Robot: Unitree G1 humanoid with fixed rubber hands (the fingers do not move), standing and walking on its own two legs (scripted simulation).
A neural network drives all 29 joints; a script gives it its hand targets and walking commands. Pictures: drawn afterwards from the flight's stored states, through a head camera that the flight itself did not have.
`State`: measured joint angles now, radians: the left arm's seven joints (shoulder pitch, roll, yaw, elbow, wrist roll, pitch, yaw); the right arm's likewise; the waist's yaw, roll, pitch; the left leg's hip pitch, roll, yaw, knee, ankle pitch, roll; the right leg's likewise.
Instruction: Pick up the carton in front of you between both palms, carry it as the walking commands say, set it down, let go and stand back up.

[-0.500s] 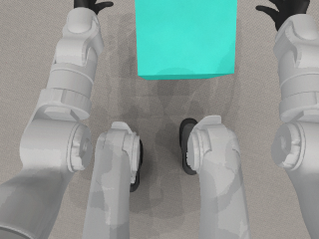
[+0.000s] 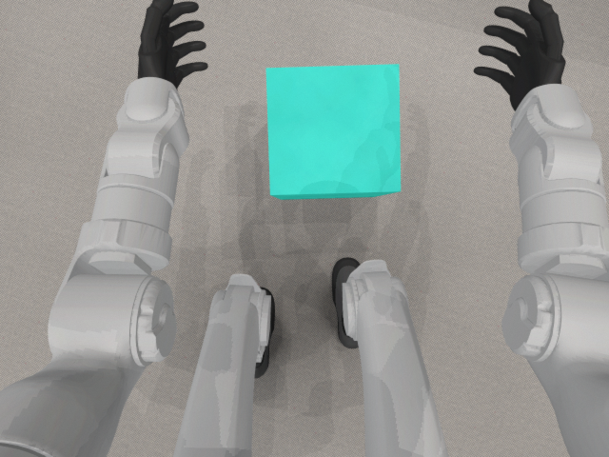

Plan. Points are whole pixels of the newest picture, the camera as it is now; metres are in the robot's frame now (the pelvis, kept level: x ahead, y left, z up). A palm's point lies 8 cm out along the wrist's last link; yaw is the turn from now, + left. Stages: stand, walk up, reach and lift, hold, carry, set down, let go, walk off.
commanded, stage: set down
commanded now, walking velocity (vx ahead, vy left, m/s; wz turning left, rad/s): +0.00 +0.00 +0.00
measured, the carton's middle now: (329, 144) +0.49 -0.08 -0.42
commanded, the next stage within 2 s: let go in 0.24 s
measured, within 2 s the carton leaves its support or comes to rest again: neither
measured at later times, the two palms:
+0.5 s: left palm (75, 91) +0.47 +0.14 +0.02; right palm out of the picture +0.44 -0.28 +0.02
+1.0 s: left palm out of the picture +0.32 +0.21 +0.14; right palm out of the picture +0.28 -0.24 +0.14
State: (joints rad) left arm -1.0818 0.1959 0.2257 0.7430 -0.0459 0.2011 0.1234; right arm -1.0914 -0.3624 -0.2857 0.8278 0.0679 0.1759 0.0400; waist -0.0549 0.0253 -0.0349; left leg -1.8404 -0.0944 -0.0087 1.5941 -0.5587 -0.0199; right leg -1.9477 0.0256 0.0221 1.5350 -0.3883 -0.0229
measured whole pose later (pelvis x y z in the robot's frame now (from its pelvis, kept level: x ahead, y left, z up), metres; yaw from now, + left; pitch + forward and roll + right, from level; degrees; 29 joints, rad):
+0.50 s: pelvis +0.04 -0.01 +0.13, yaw -1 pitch +40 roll +3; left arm -0.71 0.13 0.22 0.67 0.08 0.14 0.07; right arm -0.73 -0.28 -0.27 0.72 -0.08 0.12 0.08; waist -0.03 0.02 -0.06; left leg -1.31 -0.07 -0.04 1.01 -0.39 -0.02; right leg -1.41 0.03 0.02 0.97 -0.25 -0.03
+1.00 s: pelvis +0.10 +0.00 +0.22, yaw -3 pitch +12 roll +0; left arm 0.07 0.18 0.08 0.51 0.02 -0.01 -0.03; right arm 0.11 -0.20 -0.08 0.49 0.01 -0.02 0.06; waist -0.02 0.01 0.00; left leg -0.43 -0.04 -0.07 0.54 -0.32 0.01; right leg -0.52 0.04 0.02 0.51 -0.20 -0.02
